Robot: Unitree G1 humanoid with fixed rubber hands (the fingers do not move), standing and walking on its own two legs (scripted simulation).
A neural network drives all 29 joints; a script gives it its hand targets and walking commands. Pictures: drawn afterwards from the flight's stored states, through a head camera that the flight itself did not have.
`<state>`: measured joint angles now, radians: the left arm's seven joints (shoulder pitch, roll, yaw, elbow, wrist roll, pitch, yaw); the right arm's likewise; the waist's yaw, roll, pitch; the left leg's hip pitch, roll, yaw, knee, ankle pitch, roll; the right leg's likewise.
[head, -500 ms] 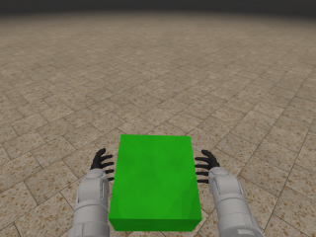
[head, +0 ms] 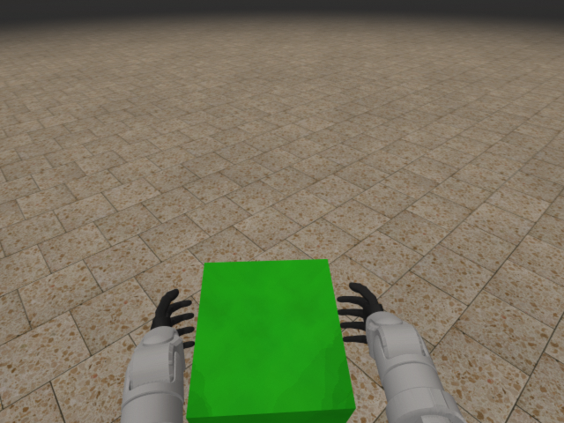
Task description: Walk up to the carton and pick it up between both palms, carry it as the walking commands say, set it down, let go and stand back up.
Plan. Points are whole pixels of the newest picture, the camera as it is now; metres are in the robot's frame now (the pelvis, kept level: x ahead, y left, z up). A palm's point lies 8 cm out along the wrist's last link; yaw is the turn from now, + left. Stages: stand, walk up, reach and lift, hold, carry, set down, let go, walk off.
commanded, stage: set down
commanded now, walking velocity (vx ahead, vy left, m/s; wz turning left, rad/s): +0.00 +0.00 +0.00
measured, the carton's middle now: (268, 343) +0.32 +0.08 -0.07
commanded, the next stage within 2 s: none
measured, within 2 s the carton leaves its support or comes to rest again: neither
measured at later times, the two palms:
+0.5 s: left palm (187, 353) +0.27 +0.21 -0.04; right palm (378, 349) +0.32 -0.11 -0.05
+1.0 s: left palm (205, 362) +0.31 +0.20 -0.13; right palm (372, 365) +0.34 -0.11 -0.14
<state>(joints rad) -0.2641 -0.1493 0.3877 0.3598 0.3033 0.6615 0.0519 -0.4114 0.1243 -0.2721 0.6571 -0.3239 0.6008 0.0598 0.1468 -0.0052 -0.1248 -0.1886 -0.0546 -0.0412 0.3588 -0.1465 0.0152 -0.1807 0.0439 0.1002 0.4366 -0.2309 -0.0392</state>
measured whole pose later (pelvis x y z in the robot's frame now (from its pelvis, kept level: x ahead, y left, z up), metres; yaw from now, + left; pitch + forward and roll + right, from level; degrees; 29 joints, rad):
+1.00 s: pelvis -0.04 +0.03 -0.07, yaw -2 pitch +30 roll -1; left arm -0.49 -0.18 0.45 0.48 0.25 0.27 0.07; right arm -0.62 0.05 -0.40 0.74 -0.26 0.25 0.02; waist 0.05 -0.05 -0.17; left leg -1.12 -0.09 -0.07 0.85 -0.24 0.03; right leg -1.09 0.08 0.12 0.87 -0.30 0.00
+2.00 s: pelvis -0.08 +0.00 -0.22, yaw -2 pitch +45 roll -2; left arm -0.90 0.01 0.51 0.65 0.18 0.27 0.03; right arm -0.99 0.01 -0.37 0.82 -0.18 0.26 -0.18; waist 0.11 -0.05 -0.19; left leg -1.87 -0.10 -0.09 1.48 -0.41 -0.03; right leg -1.83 0.14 0.05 1.50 -0.46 0.01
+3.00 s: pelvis -0.09 +0.00 -0.34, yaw -3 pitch +48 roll -2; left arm -1.23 0.17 0.49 0.78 0.15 0.29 0.00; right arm -1.33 -0.13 -0.30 0.98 -0.09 0.26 -0.22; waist 0.13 -0.06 0.04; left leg -2.25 -0.10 -0.06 1.92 -0.50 -0.04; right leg -2.21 0.18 0.02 1.94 -0.56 0.04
